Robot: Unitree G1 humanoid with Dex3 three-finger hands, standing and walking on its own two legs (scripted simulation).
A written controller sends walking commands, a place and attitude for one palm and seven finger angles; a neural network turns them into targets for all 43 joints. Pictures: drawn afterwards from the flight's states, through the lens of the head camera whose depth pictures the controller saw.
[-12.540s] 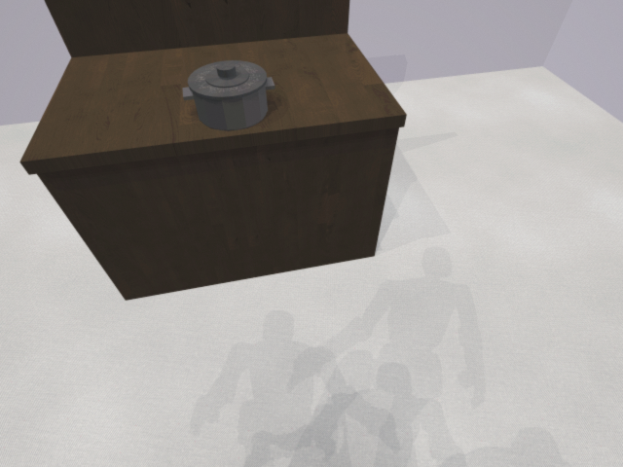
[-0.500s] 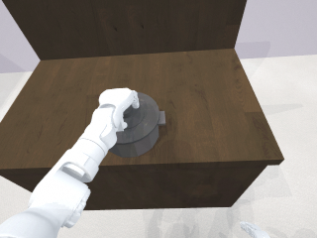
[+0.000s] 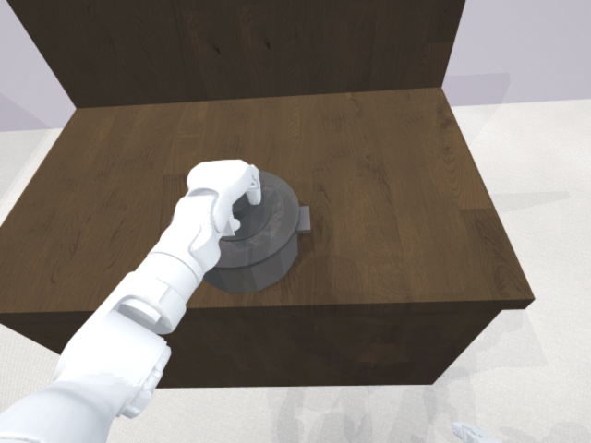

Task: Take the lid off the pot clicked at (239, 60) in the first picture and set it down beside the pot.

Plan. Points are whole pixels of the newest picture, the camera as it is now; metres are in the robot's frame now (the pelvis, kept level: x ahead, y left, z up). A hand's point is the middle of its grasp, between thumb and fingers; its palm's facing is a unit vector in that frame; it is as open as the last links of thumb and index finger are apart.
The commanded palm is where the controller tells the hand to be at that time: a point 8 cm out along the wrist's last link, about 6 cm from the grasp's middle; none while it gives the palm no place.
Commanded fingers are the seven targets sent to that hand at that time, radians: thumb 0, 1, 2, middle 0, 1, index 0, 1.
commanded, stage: close the fingers and squeeze the knob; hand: left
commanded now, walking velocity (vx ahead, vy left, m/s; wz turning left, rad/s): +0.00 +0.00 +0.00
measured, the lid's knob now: (234, 205) +0.46 +0.11 +0.04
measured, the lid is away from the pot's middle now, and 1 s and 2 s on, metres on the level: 0.00 0.00 0.01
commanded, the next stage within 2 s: lift the lid straight up in 0.68 s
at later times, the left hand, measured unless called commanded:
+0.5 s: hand (228, 211) +0.43 +0.11 +0.06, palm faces -0.31 -0.06 -0.95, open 7.6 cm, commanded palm +0.42 +0.12 +0.12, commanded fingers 0.00 0.49 1.00 -0.79 -0.98 -0.84 -0.98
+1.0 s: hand (227, 212) +0.43 +0.11 +0.06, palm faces -0.31 -0.06 -0.95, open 7.6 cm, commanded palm +0.42 +0.12 +0.14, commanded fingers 0.00 0.59 1.06 -0.85 -0.99 -0.89 -0.99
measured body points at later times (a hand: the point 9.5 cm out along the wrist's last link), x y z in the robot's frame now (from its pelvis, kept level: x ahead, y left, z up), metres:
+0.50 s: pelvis +0.00 +0.00 +0.00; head +0.04 -0.03 +0.45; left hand +0.45 +0.11 +0.11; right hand +0.12 -0.25 -0.14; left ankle -0.05 +0.09 -0.74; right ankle +0.01 -0.12 -0.74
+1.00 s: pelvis +0.00 +0.00 +0.00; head +0.04 -0.03 +0.45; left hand +0.44 +0.12 +0.11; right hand +0.12 -0.25 -0.14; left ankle -0.05 +0.09 -0.74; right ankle +0.01 -0.12 -0.74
